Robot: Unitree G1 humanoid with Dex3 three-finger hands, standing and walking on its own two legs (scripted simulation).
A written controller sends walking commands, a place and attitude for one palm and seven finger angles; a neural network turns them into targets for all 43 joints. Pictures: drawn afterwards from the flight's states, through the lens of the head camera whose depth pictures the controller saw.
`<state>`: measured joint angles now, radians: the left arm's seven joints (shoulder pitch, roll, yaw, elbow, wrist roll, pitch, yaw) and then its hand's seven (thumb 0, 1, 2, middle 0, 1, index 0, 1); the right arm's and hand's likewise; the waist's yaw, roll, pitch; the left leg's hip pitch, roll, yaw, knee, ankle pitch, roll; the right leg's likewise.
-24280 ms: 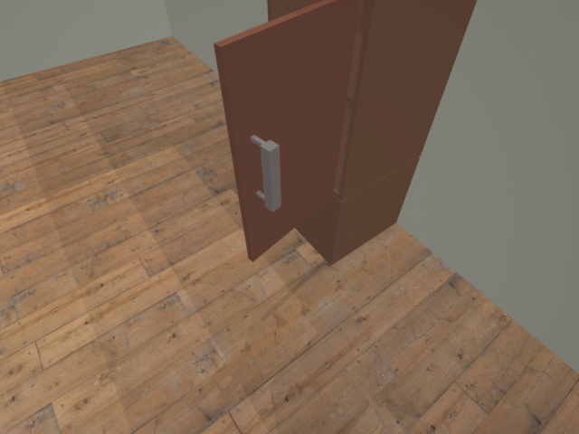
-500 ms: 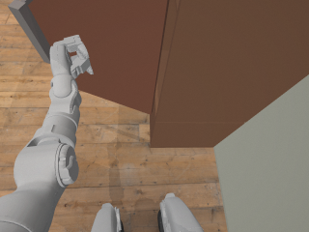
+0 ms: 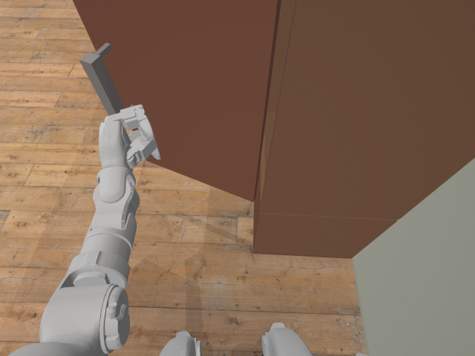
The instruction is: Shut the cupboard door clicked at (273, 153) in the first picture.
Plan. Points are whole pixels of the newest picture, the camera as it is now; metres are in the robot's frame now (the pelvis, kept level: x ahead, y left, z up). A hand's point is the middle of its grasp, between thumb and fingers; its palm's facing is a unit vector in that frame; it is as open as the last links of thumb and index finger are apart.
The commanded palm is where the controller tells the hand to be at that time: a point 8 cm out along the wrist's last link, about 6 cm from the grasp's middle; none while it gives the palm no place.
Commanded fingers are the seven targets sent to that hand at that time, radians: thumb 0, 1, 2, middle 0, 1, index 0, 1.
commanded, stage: draw the hand back to the body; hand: left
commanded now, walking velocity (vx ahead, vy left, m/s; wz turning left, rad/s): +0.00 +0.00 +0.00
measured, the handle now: (114, 88) +0.63 +0.22 +0.05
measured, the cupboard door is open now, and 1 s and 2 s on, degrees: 69 69 69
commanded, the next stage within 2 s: step back with the hand held close in 1.38 s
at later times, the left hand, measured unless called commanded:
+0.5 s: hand (59, 207) +0.30 +0.19 +0.16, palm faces +0.13 -0.97 -0.21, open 3.2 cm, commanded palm +0.26 +0.25 +0.17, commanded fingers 0.00 0.90 0.90 -0.86 -1.02 -0.86 -1.02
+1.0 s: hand out of the picture +0.20 +0.29 +0.23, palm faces +0.49 -0.78 -0.40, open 6.1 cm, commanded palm +0.15 +0.32 +0.25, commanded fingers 0.00 0.90 0.90 -0.20 -0.30 -0.20 -0.30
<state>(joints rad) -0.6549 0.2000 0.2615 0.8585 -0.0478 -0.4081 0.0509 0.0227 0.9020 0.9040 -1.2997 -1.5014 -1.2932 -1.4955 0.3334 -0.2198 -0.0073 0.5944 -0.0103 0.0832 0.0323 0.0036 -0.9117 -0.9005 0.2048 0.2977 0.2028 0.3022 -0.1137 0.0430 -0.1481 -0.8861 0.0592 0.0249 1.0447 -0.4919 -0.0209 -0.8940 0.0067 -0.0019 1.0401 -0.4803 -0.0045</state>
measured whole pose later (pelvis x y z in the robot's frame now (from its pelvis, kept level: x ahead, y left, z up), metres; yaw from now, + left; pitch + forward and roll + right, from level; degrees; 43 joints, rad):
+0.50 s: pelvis +0.00 +0.01 +0.06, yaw +2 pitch +1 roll +0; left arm -0.01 0.27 0.08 0.13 -0.09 -0.08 0.02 0.02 0.90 0.90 -1.11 -1.29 -1.10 -1.28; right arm 0.19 -0.23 0.02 0.55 0.07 0.06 -0.11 0.01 -0.91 -0.90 0.20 0.30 0.20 0.30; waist -0.01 0.03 -0.07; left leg -0.33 0.02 0.03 0.64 -0.33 0.00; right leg -0.33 -0.03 -0.01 0.64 -0.33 0.01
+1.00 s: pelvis +0.02 +0.01 +0.08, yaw +2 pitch -4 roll +0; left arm 0.43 0.37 0.33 -0.37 -0.08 0.03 0.10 0.02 0.90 0.90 -0.44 -0.56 -0.44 -0.55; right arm 0.20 -0.21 0.06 0.62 0.03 -0.04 -0.09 0.01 -0.91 -0.90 0.21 0.30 0.21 0.30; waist 0.07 0.07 -0.01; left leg -0.09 0.01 0.01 0.44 -0.27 0.00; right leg -0.08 -0.03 -0.03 0.42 -0.26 0.02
